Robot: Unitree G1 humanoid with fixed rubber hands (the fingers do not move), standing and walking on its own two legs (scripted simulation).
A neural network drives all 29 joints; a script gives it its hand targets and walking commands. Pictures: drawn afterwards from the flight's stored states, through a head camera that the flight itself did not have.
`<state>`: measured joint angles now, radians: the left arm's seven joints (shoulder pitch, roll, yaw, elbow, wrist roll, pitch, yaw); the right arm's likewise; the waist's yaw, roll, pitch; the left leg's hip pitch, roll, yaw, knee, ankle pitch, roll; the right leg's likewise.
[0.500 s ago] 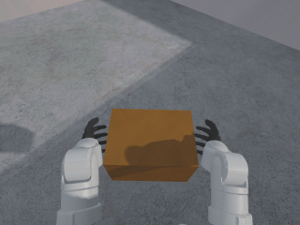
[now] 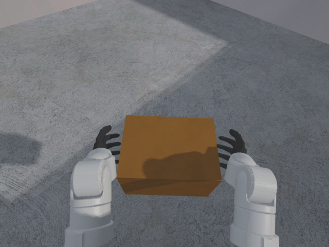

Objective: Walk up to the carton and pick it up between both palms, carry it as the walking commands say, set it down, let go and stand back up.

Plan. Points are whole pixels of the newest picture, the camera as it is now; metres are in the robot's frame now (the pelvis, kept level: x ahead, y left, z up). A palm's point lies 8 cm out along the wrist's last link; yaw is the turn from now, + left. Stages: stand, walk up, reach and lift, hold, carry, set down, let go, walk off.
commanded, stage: carry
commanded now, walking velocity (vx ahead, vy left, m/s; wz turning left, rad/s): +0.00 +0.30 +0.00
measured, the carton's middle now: (168, 157) +0.34 -0.03 +0.00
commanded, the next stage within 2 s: none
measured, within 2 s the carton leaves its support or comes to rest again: neither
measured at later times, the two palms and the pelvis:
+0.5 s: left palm out of the picture +0.26 +0.31 +0.08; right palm (154, 186) +0.23 +0.01 +0.08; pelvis -0.05 +0.19 +0.01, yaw +0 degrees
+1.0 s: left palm out of the picture +0.20 +0.51 +0.08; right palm (43, 217) +0.19 +0.21 +0.08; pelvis -0.10 +0.38 +0.01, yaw +0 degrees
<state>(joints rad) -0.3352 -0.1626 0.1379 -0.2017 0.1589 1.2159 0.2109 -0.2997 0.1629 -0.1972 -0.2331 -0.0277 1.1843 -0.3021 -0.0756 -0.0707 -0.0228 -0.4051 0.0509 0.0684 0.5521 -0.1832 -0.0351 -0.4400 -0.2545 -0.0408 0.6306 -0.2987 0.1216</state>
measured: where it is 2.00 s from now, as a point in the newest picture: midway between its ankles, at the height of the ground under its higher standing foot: outside the picture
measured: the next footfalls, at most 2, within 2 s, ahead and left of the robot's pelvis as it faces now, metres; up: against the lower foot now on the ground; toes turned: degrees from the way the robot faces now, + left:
right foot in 0.24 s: +0.02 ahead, -0.02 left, +0.00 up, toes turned -10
left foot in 0.52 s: +0.03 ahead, +0.37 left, +0.00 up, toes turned +5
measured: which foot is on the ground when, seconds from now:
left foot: down 0.00-0.24, up 0.26-0.50, down 0.52-0.80, up 0.82-1.00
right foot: up 0.00-0.22, down 0.24-0.54, up 0.56-0.76, down 0.78-1.00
